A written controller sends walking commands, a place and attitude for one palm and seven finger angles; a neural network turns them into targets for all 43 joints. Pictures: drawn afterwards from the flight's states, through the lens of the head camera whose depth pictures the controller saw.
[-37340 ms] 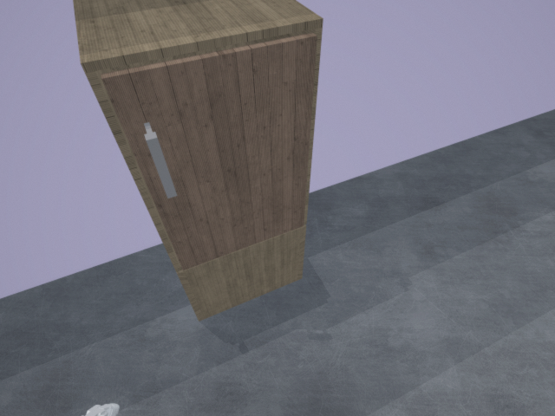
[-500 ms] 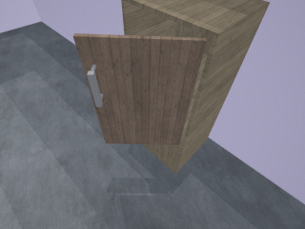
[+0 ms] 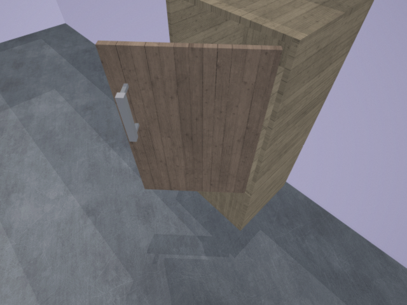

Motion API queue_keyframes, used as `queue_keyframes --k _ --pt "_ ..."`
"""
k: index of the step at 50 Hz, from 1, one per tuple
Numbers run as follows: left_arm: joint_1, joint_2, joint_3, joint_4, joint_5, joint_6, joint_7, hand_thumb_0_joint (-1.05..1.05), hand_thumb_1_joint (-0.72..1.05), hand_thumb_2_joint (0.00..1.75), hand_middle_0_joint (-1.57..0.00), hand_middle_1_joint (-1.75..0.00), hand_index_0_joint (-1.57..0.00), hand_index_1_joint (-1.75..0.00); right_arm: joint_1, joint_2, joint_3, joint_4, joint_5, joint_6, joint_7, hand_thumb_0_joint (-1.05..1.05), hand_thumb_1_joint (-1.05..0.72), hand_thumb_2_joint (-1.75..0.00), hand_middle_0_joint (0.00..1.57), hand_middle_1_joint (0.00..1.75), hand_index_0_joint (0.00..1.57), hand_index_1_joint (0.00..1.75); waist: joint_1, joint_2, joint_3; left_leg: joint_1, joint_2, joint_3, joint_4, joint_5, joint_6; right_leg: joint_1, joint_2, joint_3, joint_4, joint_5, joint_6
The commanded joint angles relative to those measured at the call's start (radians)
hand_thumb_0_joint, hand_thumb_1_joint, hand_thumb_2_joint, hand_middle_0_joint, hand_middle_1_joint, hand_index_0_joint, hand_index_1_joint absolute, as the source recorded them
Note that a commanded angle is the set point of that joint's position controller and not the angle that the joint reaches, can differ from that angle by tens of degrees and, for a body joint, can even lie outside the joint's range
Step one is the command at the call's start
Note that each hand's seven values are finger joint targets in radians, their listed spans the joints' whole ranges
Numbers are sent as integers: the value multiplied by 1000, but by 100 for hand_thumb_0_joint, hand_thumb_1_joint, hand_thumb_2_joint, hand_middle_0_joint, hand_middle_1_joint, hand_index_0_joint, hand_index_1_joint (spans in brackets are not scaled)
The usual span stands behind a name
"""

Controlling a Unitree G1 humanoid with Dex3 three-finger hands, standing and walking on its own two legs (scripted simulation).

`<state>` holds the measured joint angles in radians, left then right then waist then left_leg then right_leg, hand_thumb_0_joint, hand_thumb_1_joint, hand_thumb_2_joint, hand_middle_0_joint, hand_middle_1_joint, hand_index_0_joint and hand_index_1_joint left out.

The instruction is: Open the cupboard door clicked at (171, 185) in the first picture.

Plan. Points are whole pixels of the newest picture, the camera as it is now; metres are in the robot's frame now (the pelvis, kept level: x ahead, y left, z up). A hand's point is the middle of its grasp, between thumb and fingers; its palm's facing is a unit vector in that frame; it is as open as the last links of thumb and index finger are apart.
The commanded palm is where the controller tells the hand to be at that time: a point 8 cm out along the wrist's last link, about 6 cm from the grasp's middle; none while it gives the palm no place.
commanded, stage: come to a stop and stand still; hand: left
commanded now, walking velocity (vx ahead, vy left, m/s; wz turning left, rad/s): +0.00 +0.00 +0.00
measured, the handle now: (129, 113) +0.54 +0.23 +0.05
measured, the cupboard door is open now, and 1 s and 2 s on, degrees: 43 43 43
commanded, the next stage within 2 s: look again from close up in 1.30 s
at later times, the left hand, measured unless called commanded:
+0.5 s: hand out of the picture -0.03 +0.14 -0.16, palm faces +0.02 -0.98 -0.22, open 7.4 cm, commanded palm none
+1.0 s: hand out of the picture +0.00 +0.14 -0.16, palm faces +0.04 -0.98 -0.21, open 7.3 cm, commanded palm none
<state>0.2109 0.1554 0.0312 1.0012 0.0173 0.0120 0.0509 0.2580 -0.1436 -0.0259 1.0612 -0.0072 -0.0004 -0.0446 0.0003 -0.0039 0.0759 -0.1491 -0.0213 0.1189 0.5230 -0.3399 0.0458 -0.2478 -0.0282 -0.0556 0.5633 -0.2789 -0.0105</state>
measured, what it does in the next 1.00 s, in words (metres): stands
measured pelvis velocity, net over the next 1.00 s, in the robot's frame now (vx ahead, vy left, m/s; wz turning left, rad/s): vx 0.00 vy -0.03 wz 0.02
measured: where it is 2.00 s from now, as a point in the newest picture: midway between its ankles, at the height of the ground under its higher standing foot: outside the picture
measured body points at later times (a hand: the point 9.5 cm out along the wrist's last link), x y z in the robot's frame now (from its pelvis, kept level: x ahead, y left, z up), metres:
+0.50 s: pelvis -0.03 -0.04 +0.01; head -0.03 -0.06 +0.46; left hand -0.03 +0.19 -0.14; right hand -0.06 -0.26 -0.16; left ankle -0.04 +0.08 -0.73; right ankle +0.01 -0.11 -0.73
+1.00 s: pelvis +0.00 -0.03 +0.01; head +0.01 -0.04 +0.46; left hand +0.00 +0.19 -0.15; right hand -0.02 -0.23 -0.16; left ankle -0.04 +0.08 -0.73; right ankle +0.01 -0.11 -0.73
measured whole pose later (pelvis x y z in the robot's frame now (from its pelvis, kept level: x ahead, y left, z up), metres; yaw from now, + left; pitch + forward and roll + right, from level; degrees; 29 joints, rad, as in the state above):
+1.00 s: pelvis +0.00 -0.03 +0.01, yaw +1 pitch -1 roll +1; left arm 0.28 0.14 -0.01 1.13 0.01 -0.03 0.04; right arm 0.32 -0.11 0.02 1.14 -0.01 -0.03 -0.03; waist 0.00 0.01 0.02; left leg -0.12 0.02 0.08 0.42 -0.28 0.00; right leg -0.21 0.02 -0.09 0.45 -0.23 -0.06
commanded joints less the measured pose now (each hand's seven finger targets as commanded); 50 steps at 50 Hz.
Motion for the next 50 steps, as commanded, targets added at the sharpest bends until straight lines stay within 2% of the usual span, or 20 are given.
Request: queue_keyframes --k 1,2,3,4,5,8,9,12,14,16,19,24,28,32,34,35,40,44,50 --pt "85 126 3 -44 -9 -33 17 0 90 90 -20 -30 -20 -30 53 -88 -13 -111 3 -16 14 0 -90 -90 20 30 20 30 -20 -6 -166 -21 115 -115 -35 207 -27 58 -161 170 -26 433 -77" --pt "62 117 -7 -47 -9 -32 10 0 90 90 -20 -30 -20 -30 68 -91 -8 -106 -1 -15 18 0 -90 -90 20 30 20 30 -30 31 -155 -11 133 -131 -63 214 -15 28 -127 141 -45 294 -70" --pt "58 109 -12 -48 -8 -34 4 0 90 90 -20 -30 -20 -30 71 -91 -5 -109 -9 -19 20 0 -90 -90 20 30 20 30 -22 107 -111 -27 144 -142 -85 261 -3 7 -95 121 -54 224 -61" --pt "69 108 -14 -46 -8 -38 0 0 90 90 -20 -30 -20 -30 64 -97 -2 -112 -10 -19 19 0 -90 -90 20 30 20 30 -18 86 -87 -36 150 -154 -99 281 4 9 -77 119 -65 209 -57" --pt "68 106 -19 -37 -8 -36 -3 0 90 90 -20 -30 -20 -30 49 -104 2 -112 -9 -18 19 0 -90 -90 20 30 20 30 -14 79 -51 -55 151 -158 -123 229 6 2 -74 115 -87 158 -55" --pt "65 114 -29 -21 -4 -39 -12 0 90 90 -20 -30 -20 -30 46 -107 8 -114 -7 -14 24 0 -90 -90 20 30 20 30 -18 -54 44 -95 119 -143 -155 35 2 -44 -87 161 -187 10 -57" --pt "69 116 -31 -19 -5 -39 -14 0 90 90 -20 -30 -20 -30 53 -114 9 -109 -8 -11 27 0 -90 -90 20 30 20 30 -20 -70 59 -90 107 -137 -156 5 0 -70 -90 180 -219 -74 -58" --pt "74 133 -24 -13 -5 -37 -17 0 90 90 -20 -30 -20 -30 81 -119 11 -88 -13 -7 33 0 -90 -90 20 30 20 30 -25 -67 78 -73 92 -121 -149 -26 -1 -132 -91 202 -279 -248 -57" --pt "82 137 -21 -12 -3 -38 -17 0 90 90 -20 -30 -20 -30 96 -117 12 -74 -14 -3 34 0 -90 -90 20 30 20 30 -27 -50 63 -59 84 -111 -137 -29 -2 -143 -96 213 -304 -287 -55" --pt "85 143 -17 -8 -4 -38 -18 0 90 90 -20 -30 -20 -30 115 -115 13 -61 -14 -1 35 0 -90 -90 20 30 20 30 -29 -76 46 -54 75 -102 -112 -25 -5 -149 -107 225 -330 -330 -56" --pt "81 142 -12 -5 -5 -40 -18 0 90 90 -20 -30 -20 -30 143 -105 15 -37 -15 -3 34 0 -90 -90 20 30 20 30 -32 -34 26 -50 78 -104 -117 -17 -7 -141 -108 214 -329 -312 -58" --pt "95 125 -11 21 -9 -42 -20 0 90 90 -20 -30 -20 -30 167 -87 24 1 -15 -12 30 0 -90 -90 20 30 20 30 -16 5 26 -116 91 -119 -155 -23 -10 -73 -98 193 -302 -253 -57" --pt "107 111 -13 43 -10 -45 -20 0 90 90 -20 -30 -20 -30 191 -66 27 27 -14 -17 27 0 -90 -90 20 30 20 30 -9 -21 20 -129 97 -118 -163 2 -13 -29 -100 182 -296 -209 -60" --pt "112 98 -17 62 -13 -51 -20 0 90 90 -20 -30 -20 -30 211 -61 33 51 -13 -26 23 0 -90 -90 20 30 20 30 -6 0 -4 -123 104 -120 -168 53 -16 17 -101 172 -270 -108 -63" --pt "113 92 -20 69 -13 -51 -18 0 90 90 -20 -30 -20 -30 209 -57 35 60 -11 -28 21 0 -90 -90 20 30 20 30 -3 11 11 -134 109 -124 -175 68 -18 33 -99 160 -261 -56 -60" --pt "119 92 -21 73 -14 -53 -18 0 90 90 -20 -30 -20 -30 211 -55 36 62 -10 -30 20 0 -90 -90 20 30 20 30 -2 -1 -3 -128 109 -121 -172 76 -18 46 -100 162 -257 -35 -59" --pt "121 78 -26 89 -14 -54 -15 0 90 90 -20 -30 -20 -30 209 -49 37 75 -7 -33 14 0 -90 -90 20 30 20 30 -4 24 2 -106 122 -127 -187 122 -19 60 -91 137 -225 82 -57" --pt "126 74 -27 96 -12 -55 -12 0 90 90 -20 -30 -20 -30 193 -49 34 77 -6 -38 10 0 -90 -90 20 30 20 30 -1 17 -11 -90 129 -127 -187 173 -18 88 -90 119 -195 199 -52" --pt "128 72 -28 100 -9 -56 -11 0 90 90 -20 -30 -20 -30 160 -57 29 70 -5 -38 6 0 -90 -90 20 30 20 30 -5 2 -13 -47 134 -128 -183 218 -16 80 -90 115 -178 278 -49"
